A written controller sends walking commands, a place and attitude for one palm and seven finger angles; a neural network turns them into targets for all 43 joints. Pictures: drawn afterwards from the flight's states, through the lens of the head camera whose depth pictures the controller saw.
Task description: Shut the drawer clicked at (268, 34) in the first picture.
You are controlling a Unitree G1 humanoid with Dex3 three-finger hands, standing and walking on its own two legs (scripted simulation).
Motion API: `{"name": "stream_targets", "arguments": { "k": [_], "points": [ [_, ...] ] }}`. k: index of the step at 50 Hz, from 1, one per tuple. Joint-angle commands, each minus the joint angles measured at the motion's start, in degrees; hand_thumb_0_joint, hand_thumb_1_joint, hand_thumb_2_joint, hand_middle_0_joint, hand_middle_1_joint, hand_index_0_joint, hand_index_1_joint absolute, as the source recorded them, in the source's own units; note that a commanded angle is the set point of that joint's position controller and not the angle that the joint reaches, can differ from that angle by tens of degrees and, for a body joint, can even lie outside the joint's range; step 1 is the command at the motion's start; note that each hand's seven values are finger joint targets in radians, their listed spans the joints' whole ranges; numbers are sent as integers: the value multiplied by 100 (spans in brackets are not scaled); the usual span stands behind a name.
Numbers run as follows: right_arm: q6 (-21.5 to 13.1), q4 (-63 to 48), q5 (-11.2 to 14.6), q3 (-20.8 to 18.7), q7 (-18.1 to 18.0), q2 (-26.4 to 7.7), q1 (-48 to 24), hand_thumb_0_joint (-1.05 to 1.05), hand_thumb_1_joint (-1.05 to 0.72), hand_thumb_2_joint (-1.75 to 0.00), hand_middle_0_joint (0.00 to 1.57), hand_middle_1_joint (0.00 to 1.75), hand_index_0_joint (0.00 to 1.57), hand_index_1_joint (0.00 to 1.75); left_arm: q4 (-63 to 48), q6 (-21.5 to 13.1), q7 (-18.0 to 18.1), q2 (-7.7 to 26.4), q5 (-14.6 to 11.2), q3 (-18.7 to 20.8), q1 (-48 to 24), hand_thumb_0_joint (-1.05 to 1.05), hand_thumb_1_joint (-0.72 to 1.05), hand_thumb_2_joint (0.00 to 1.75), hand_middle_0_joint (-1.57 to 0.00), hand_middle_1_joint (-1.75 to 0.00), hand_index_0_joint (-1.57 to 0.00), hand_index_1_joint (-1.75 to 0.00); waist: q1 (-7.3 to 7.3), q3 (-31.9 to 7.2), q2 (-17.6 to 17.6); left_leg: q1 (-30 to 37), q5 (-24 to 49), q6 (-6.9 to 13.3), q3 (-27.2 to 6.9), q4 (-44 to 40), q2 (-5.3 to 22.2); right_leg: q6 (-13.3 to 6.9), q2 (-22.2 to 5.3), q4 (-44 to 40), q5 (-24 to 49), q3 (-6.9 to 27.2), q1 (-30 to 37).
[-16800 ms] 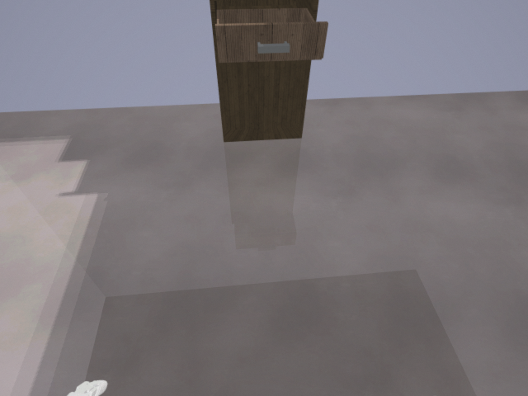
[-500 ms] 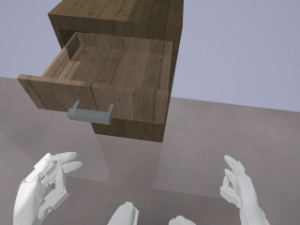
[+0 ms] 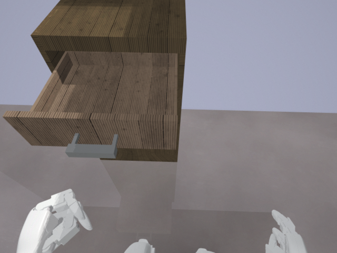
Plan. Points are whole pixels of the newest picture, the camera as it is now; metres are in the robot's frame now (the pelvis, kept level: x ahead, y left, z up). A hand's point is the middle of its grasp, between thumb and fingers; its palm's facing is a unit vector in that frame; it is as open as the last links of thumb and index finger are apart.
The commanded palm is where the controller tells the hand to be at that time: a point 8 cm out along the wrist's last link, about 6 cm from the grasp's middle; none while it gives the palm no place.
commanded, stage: raise the hand and make a fist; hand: left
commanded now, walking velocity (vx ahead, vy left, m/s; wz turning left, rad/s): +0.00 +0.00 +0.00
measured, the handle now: (94, 144) +0.39 +0.22 +0.00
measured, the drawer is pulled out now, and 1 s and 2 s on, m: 0.29 0.29 0.29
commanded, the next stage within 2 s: bring the fist close to the handle in 0.84 s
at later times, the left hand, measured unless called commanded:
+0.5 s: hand (71, 207) +0.19 +0.18 +0.10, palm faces +0.02 -1.00 -0.02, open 3.3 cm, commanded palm +0.16 +0.23 +0.10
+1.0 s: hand (83, 212) +0.19 +0.16 +0.09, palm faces +0.02 -1.00 -0.07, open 3.3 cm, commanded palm +0.17 +0.23 +0.09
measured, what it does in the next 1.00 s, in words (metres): stands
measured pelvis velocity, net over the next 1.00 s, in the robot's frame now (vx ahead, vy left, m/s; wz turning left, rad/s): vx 0.01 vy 0.00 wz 0.00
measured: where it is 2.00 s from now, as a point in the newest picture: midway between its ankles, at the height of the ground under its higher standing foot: outside the picture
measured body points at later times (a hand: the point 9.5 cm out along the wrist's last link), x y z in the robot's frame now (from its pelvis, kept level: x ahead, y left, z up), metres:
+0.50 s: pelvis +0.00 +0.04 +0.01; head +0.02 +0.04 +0.46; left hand +0.19 +0.24 +0.11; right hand +0.20 -0.17 -0.05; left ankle +0.03 +0.11 -0.68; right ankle -0.01 -0.09 -0.68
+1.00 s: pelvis +0.01 +0.00 +0.01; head +0.02 -0.01 +0.46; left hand +0.18 +0.22 +0.10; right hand +0.19 -0.23 -0.06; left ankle +0.03 +0.11 -0.68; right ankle -0.01 -0.09 -0.68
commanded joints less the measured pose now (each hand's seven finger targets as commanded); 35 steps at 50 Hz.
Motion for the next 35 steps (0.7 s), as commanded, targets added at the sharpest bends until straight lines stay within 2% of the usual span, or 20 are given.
{"name": "stream_targets", "arguments": {
  "k": [1,3,4,5,6,8,10,11,14,15,16,18,20,21,22,26,28,30,33,35],
  "points": [
    [-564,-1051,-71,-88,-7,-419,-413,0,-90,-90,20,30,20,30,-1913,-492,279,805,18,356,-355,0,90,90,-128,-147,-128,-147,77,-1270,37,1152,1390,170,-190,-742,-7,211,-141,-953,1356,426,498],
    [-485,-1093,-92,-68,14,-358,-467,0,-90,-90,20,30,20,30,-2005,-486,622,742,133,385,-377,0,90,90,-132,-151,-132,-151,114,-1141,104,1224,1353,131,-225,-862,24,168,-89,-838,1228,234,355],
    [-442,-1141,-95,-38,45,-329,-501,0,-90,-90,20,30,20,30,-1989,-444,757,604,211,265,-286,0,90,90,-134,-153,-134,-153,144,-1038,261,1263,1345,103,-243,-925,36,147,-76,-793,1176,162,288],
    [-375,-1185,-102,-32,80,-328,-525,0,-90,-90,20,30,20,30,-1982,-358,886,587,285,238,-220,0,90,90,-136,-156,-136,-156,156,-1013,236,1302,1370,104,-281,-973,55,138,-61,-788,1180,126,303],
    [-310,-1258,-90,-11,116,-308,-514,0,-90,-90,20,30,20,30,-1921,-235,920,363,323,38,-26,0,90,90,-138,-158,-138,-158,146,-954,271,1361,1408,82,-279,-1012,72,140,-52,-788,1208,77,276],
    [-189,-1387,-82,36,152,-349,-554,0,-90,-90,20,30,20,30,-1899,66,898,303,392,-179,-90,0,90,90,-140,-160,-140,-160,95,-830,274,1325,1299,54,-311,-1096,94,152,-56,-851,1169,62,315],
    [-70,-1492,-50,84,157,-395,-594,0,-90,-90,20,30,20,30,-1762,426,830,275,508,-369,-52,0,90,90,-140,-160,-140,-160,37,-560,52,1223,1073,81,-365,-1196,119,157,-51,-973,1034,66,339],
    [-37,-1570,-41,118,155,-399,-572,0,-90,-90,20,30,20,30,-1886,562,782,193,546,-570,-113,0,90,90,-140,-160,-140,-160,25,-519,84,1260,1029,72,-390,-1245,129,159,-44,-983,1001,55,323],
    [-2,-1713,-51,183,135,-386,-515,0,-90,-90,20,30,20,30,-2353,800,798,299,567,-611,-318,0,90,90,-140,-160,-140,-160,38,-596,51,1388,1060,54,-487,-1333,152,155,-47,-1021,1001,33,443],
    [5,-1708,-51,181,125,-392,-546,0,-90,-90,20,30,20,30,-2486,808,889,511,594,-389,-342,0,90,90,-140,-160,-140,-160,109,-664,116,1455,1149,40,-486,-1339,163,138,-32,-996,1014,41,504],
    [-3,-1775,-70,221,143,-346,-506,0,-90,-90,20,30,20,30,-2743,785,939,351,613,-553,-309,0,90,90,-140,-160,-140,-160,121,-753,226,1604,1304,8,-518,-1365,177,130,-40,-956,1043,8,490],
    [-4,-1777,-86,255,171,-307,-457,0,-90,-90,20,30,20,30,-2937,726,1106,291,630,-583,-385,0,90,90,-140,-160,-140,-160,124,-693,335,1689,1314,-53,-572,-1399,206,128,-31,-918,961,-26,386],
    [17,-1719,-104,261,183,-321,-486,0,-90,-90,20,30,20,30,-2891,683,1303,387,677,-457,-418,0,90,90,-140,-160,-140,-160,117,-509,179,1600,1073,-82,-653,-1470,243,129,-8,-906,815,-46,315],
    [17,-1754,-109,277,202,-311,-446,0,-90,-90,20,30,20,30,-2958,652,1334,192,700,-646,-413,0,90,90,-140,-160,-140,-160,86,-508,235,1656,1053,-104,-681,-1495,245,131,-11,-889,788,-50,268],
    [13,-1777,-110,272,221,-316,-437,0,-90,-90,20,30,20,30,-2961,659,1360,167,721,-714,-348,0,90,90,-140,-160,-140,-160,90,-525,308,1662,1015,-108,-679,-1498,248,132,-23,-886,758,-44,255],
    [60,-1791,-84,233,275,-363,-402,0,-90,-90,20,30,20,30,-2622,840,1294,-79,824,-1001,169,0,90,90,-140,-160,-140,-160,86,-469,179,1546,985,-131,-658,-1497,234,140,-33,-909,738,-49,296],
    [63,-1861,-84,222,273,-381,-417,0,-90,-90,20,30,20,30,-2797,895,1260,-27,841,-1066,128,0,90,90,-140,-160,-140,-160,94,-592,117,1524,1013,-104,-621,-1473,210,141,-47,-912,775,-30,390],
    [101,-1824,-85,201,242,-388,-446,0,-90,-90,20,30,20,30,-2758,905,1350,286,880,-737,159,0,90,90,-140,-160,-140,-160,140,-498,-70,1354,839,-80,-583,-1495,188,129,-29,-960,707,-10,464],
    [103,-1878,-103,212,225,-329,-418,0,-90,-90,20,30,20,30,-3094,718,1471,267,820,-669,17,0,90,90,-140,-160,-140,-160,151,-613,29,1372,845,-41,-476,-1433,152,124,-25,-943,685,9,461],
    [95,-1801,-106,182,217,-316,-432,0,-90,-90,20,30,20,30,-3107,560,1593,460,801,-376,171,0,90,90,-140,-160,-140,-160,213,-612,95,1345,968,-34,-405,-1369,143,103,-13,-961,755,42,522]
  ]
}}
